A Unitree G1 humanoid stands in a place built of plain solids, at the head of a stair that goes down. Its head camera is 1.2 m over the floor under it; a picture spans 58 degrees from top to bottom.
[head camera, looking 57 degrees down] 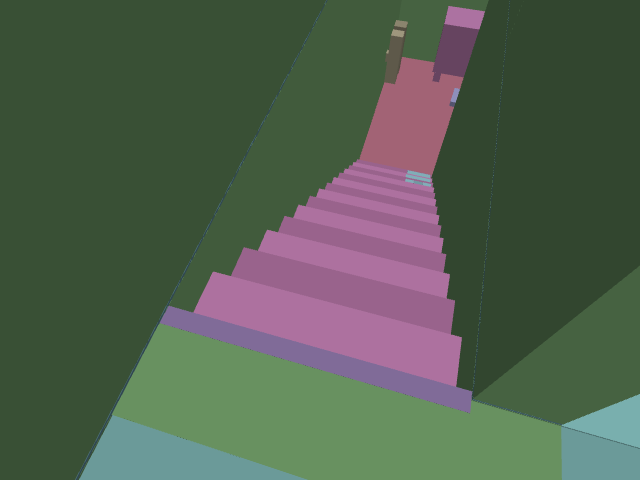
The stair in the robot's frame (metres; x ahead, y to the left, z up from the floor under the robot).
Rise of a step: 0.19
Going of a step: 0.23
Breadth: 0.90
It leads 16 degrees to the right of straight ahead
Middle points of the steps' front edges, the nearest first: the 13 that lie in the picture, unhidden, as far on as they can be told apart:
0.42 0.02 0.00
0.64 -0.04 -0.18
0.86 -0.11 -0.37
1.08 -0.17 -0.56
1.30 -0.23 -0.75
1.53 -0.30 -0.94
1.75 -0.36 -1.12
1.97 -0.43 -1.31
2.19 -0.49 -1.50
2.41 -0.55 -1.69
2.63 -0.62 -1.87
2.85 -0.68 -2.06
3.08 -0.75 -2.25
